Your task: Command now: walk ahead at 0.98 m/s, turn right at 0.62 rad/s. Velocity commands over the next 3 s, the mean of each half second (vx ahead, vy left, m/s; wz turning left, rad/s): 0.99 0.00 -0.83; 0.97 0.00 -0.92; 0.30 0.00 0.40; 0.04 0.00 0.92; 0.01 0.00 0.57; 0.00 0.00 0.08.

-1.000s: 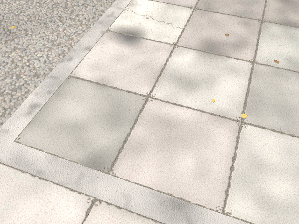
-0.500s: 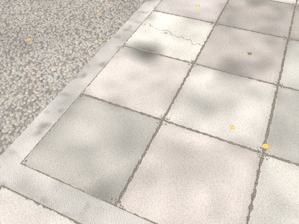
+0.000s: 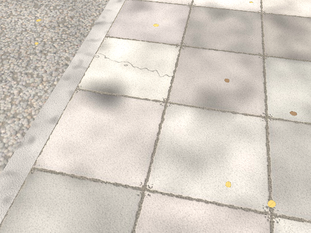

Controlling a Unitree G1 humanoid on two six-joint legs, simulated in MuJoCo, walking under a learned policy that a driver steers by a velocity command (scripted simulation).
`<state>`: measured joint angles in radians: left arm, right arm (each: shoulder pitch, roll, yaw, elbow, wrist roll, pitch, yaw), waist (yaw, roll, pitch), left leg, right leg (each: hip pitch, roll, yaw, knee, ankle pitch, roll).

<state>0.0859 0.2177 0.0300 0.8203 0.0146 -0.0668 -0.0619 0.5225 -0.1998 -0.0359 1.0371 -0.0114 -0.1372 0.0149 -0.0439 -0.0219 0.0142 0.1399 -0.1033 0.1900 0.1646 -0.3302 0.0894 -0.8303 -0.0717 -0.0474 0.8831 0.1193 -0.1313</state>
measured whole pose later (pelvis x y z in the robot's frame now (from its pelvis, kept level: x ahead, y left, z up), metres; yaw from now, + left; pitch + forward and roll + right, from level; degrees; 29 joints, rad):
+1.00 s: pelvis +0.85 -0.22 -0.02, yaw -52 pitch +1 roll +2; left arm -0.09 0.28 0.01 0.60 0.05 -0.04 -0.09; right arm 0.54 -0.25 -0.02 0.93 -0.02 -0.09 -0.02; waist -0.08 -0.04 0.05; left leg 0.24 0.04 0.32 0.37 -0.46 -0.07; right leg -0.65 0.03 -0.13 0.68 -0.04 -0.20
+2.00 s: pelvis +1.09 -0.48 +0.00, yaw -9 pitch +3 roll -1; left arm 0.11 0.30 0.09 0.77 0.01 -0.02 0.01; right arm 0.13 -0.35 -0.11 0.51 0.02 0.06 -0.03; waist -0.01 0.05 0.03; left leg -0.46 -0.19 -0.29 0.72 -0.37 0.02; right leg -0.36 0.06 0.11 0.50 -0.18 0.01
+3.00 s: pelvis +1.10 -0.47 +0.00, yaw +9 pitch -1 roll +0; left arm 0.18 0.22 0.02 0.80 0.01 -0.01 0.02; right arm 0.22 -0.23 -0.04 0.78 -0.01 0.01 -0.02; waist 0.00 0.01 0.02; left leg -0.24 -0.02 -0.04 0.55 -0.30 -0.01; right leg -0.23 -0.02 -0.01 0.56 -0.32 0.01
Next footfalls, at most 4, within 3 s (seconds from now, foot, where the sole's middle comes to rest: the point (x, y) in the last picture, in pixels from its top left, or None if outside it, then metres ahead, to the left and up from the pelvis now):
0.14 right None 0.33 -0.03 -0.77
0.56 left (150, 173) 0.78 0.02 -0.77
1.02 right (232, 140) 0.95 -0.41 -0.77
1.52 left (224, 104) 1.21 -0.42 -0.77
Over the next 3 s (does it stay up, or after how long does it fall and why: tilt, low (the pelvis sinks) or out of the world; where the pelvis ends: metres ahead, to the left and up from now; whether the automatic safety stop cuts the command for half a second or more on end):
stays up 1.10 -0.47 0.00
